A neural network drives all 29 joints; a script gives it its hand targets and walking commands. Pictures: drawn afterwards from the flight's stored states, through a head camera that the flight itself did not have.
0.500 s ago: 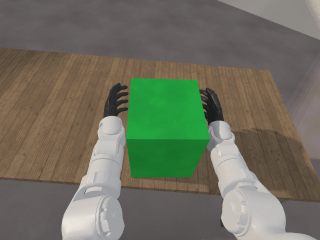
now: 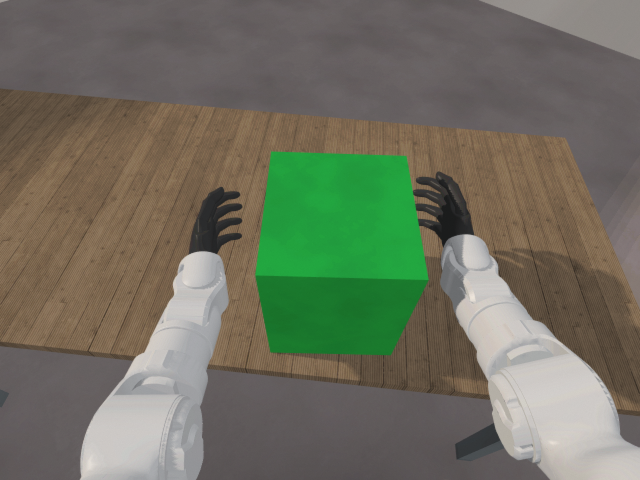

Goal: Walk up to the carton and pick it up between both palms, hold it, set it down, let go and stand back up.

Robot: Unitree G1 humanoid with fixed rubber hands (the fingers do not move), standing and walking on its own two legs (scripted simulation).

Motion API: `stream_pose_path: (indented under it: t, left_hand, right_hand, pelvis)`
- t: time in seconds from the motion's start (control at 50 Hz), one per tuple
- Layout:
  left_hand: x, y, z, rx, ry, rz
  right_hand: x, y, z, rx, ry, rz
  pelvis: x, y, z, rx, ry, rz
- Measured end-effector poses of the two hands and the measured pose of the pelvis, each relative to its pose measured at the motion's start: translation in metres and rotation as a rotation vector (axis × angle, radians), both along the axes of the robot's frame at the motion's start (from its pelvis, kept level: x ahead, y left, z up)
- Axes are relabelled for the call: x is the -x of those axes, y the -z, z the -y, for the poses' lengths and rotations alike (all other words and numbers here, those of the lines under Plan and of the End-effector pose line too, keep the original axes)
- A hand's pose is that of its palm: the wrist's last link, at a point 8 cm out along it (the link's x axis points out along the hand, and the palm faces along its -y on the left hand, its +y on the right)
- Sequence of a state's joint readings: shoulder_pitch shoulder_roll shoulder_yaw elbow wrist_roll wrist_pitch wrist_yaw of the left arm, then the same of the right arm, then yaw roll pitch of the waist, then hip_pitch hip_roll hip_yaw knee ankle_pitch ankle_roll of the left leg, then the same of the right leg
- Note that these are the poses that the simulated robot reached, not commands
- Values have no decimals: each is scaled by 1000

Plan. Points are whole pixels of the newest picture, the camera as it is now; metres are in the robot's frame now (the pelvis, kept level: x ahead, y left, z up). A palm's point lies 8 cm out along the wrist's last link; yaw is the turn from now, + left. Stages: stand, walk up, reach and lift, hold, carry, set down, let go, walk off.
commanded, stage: set down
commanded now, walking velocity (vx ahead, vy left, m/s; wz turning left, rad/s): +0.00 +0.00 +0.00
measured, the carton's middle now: (334, 259) +0.40 +0.01 +0.04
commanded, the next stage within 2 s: none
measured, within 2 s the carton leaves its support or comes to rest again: neither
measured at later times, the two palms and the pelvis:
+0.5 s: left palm (187, 285) +0.33 +0.19 +0.06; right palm (468, 283) +0.36 -0.15 +0.06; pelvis -0.02 +0.00 +0.00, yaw +1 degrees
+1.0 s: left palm (152, 358) +0.24 +0.20 +0.07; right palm (505, 366) +0.26 -0.17 +0.06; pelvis -0.02 +0.00 +0.01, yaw +1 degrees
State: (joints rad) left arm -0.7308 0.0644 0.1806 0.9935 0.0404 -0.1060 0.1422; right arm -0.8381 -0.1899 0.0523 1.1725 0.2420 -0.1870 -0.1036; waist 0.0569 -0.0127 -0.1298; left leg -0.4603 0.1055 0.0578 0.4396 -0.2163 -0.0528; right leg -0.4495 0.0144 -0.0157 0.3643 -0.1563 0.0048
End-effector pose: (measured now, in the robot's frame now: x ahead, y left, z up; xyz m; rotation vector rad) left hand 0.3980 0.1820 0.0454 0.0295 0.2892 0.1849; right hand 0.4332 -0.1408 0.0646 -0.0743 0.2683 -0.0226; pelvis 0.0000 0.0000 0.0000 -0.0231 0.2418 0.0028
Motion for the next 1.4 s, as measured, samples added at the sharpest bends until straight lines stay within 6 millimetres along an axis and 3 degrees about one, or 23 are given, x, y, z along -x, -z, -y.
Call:
stream_pose_path:
  t: [0.22, 0.42, 0.52, 0.76, 1.02, 1.26, 1.4]
  left_hand:
    - [27, -3, -2, 22, 12, 43]
    - [48, -14, -5, 24, 16, 56]
    - [68, -12, -8, 37, 6, 53]
    - [119, -5, -13, 47, 6, 13]
    - [160, -24, -17, 43, 23, 7]
    - [211, -20, -28, 20, -10, -37]
    - [233, -19, -29, 6, -8, -50]
  right_hand:
    - [40, 10, 17, -19, 6, 1]
    - [61, 3, 6, -34, 2, 13]
    - [78, 5, 8, -41, 11, 23]
    - [130, 9, 34, -50, 44, 27]
    - [178, 2, 27, -90, 27, 47]
    - [220, 1, 43, -59, 61, 18]
    - [245, 3, 40, -71, 64, -6]
  pelvis:
    - [13, 1, 1, -3, -9, 23]
    - [20, -2, -2, -7, -8, 105]
    - [20, -4, -2, -7, -18, 155]
    - [20, -6, 1, -14, -26, 238]
    - [19, -7, 3, -25, -18, 299]
    - [17, -9, 3, -26, -11, 318]
    - [15, -10, 2, -24, -3, 315]
